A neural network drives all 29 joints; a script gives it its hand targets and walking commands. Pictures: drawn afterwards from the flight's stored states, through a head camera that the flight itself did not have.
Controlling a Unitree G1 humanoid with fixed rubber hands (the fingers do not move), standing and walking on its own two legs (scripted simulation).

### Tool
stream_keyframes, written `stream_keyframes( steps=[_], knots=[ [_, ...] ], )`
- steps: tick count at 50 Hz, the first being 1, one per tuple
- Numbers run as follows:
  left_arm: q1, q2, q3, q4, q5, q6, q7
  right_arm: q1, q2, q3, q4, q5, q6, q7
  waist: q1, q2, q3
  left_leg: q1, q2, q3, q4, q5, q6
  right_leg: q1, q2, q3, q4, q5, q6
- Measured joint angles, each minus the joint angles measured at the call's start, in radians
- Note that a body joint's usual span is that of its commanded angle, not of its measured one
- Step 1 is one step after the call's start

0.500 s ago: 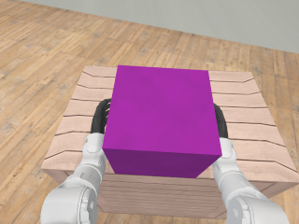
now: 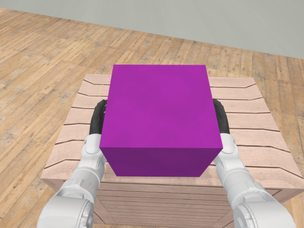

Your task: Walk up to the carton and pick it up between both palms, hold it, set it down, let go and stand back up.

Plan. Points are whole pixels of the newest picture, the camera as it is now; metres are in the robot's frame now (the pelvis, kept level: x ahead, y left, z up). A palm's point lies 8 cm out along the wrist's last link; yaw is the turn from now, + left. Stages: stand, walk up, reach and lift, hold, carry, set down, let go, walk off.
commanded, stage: reach and lift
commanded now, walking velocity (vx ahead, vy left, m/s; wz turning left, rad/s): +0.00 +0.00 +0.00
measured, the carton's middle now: (158, 123) +0.41 +0.00 +0.06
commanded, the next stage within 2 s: hold in 1.82 s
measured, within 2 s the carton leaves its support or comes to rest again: neither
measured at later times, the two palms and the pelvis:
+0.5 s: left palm (88, 117) +0.37 +0.17 +0.14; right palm (232, 116) +0.37 -0.17 +0.14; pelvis +0.00 +0.00 +0.01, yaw +1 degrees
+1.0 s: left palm (89, 118) +0.35 +0.16 +0.16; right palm (242, 121) +0.34 -0.18 +0.15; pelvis -0.02 +0.00 +0.01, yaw +0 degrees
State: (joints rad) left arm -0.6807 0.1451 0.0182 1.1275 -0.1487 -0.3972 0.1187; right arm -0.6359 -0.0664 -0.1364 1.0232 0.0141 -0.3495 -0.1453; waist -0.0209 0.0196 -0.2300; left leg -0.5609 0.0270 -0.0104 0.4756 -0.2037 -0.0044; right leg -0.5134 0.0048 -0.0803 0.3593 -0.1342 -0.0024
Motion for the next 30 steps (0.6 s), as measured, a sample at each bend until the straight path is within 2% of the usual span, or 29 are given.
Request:
stream_keyframes(
  steps=[6,11,15,21,26,30],
  knots=[
    [0.015,-0.001,0.015,-0.110,0.025,0.121,0.000,0.026,-0.019,0.057,-0.103,0.075,0.108,-0.017,-0.015,0.018,0.042,0.115,-0.005,-0.003,-0.021,-0.011,0.004,0.115,-0.004,-0.003,-0.019,-0.014,0.004],
    [0.077,-0.017,0.035,-0.307,0.048,0.316,0.000,0.081,-0.044,0.113,-0.236,0.156,0.248,-0.035,-0.022,0.018,0.090,0.229,-0.007,-0.001,-0.057,-0.011,0.004,0.230,-0.005,-0.001,-0.057,-0.013,0.006],
    [0.124,-0.044,0.076,-0.487,0.102,0.485,-0.002,0.112,-0.059,0.128,-0.355,0.184,0.372,-0.044,-0.022,0.007,0.133,0.306,-0.007,0.003,-0.077,-0.012,0.005,0.305,-0.004,0.003,-0.075,-0.013,0.007],
    [0.182,-0.079,0.137,-0.712,0.184,0.665,-0.026,0.126,-0.051,0.124,-0.478,0.175,0.493,-0.043,-0.027,-0.030,0.176,0.389,-0.008,0.002,-0.100,-0.006,0.003,0.384,-0.004,0.002,-0.090,-0.012,0.005],
    [0.185,-0.097,0.189,-0.791,0.257,0.754,-0.070,0.104,-0.015,0.084,-0.474,0.142,0.530,-0.021,-0.036,-0.067,0.211,0.443,-0.012,-0.004,-0.122,0.008,-0.001,0.435,-0.007,-0.004,-0.098,-0.007,0.003],
    [0.185,-0.103,0.201,-0.831,0.286,0.801,-0.086,0.096,-0.005,0.072,-0.471,0.135,0.544,-0.009,-0.037,-0.079,0.233,0.460,-0.013,-0.005,-0.122,0.014,-0.001,0.453,-0.008,-0.005,-0.100,0.000,0.002]
  ],
)
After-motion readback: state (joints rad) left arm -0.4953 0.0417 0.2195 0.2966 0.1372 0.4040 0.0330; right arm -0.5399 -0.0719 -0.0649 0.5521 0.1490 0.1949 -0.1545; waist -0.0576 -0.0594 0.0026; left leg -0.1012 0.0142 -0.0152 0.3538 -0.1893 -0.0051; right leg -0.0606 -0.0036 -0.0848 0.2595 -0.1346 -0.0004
